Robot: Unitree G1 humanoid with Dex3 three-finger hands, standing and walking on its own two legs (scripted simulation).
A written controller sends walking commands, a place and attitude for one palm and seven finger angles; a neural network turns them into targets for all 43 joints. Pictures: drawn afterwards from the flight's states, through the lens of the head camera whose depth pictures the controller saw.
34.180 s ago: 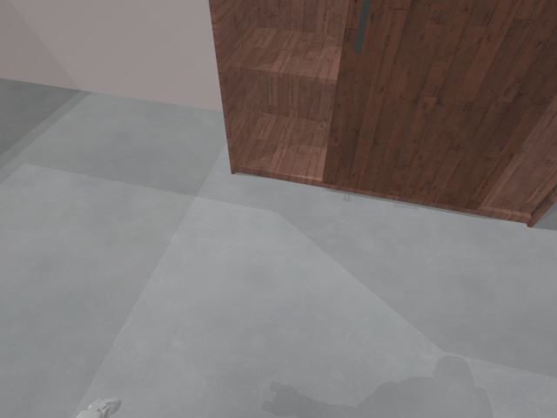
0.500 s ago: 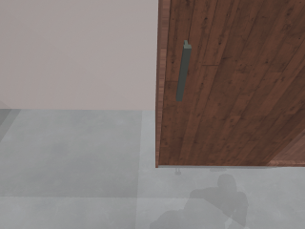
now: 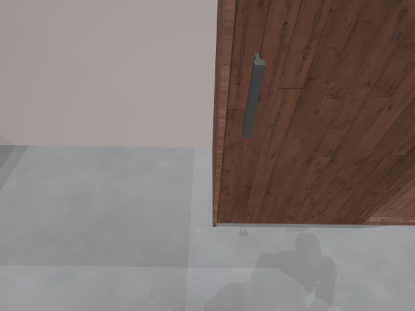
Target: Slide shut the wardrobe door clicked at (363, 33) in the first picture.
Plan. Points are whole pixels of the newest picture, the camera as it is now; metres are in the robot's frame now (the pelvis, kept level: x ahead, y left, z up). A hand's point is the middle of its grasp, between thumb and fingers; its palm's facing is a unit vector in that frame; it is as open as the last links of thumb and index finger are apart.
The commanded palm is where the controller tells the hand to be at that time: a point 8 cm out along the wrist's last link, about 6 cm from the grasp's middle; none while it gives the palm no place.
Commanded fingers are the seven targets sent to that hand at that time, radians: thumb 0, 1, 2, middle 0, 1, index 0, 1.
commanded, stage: look to check the result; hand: right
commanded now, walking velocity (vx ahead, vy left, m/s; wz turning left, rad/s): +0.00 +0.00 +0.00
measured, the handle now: (251, 98) +0.60 -0.07 +0.07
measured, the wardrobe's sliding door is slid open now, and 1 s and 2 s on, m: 0.00 0.00 0.00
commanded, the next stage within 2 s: stand and wait in 0.24 s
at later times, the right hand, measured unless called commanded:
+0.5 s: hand out of the picture +0.02 -0.17 -0.18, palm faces +0.03 +0.98 -0.19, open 7.4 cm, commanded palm none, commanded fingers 0.00 -0.90 -0.90 0.20 0.30 0.20 0.30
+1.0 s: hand out of the picture +0.03 -0.18 -0.17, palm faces +0.02 +0.98 -0.21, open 7.4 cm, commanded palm none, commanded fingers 0.00 -0.90 -0.90 0.20 0.30 0.20 0.30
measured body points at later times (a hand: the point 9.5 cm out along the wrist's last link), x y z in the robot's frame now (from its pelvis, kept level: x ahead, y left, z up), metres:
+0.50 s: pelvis +0.00 +0.00 +0.00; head +0.02 +0.00 +0.45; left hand +0.01 +0.23 -0.16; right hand +0.02 -0.22 -0.16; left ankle -0.01 +0.14 -0.74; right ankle -0.01 -0.10 -0.74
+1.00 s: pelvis +0.00 +0.01 +0.00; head +0.02 +0.01 +0.45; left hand +0.03 +0.24 -0.16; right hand +0.03 -0.23 -0.16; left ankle -0.01 +0.14 -0.74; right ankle -0.01 -0.10 -0.74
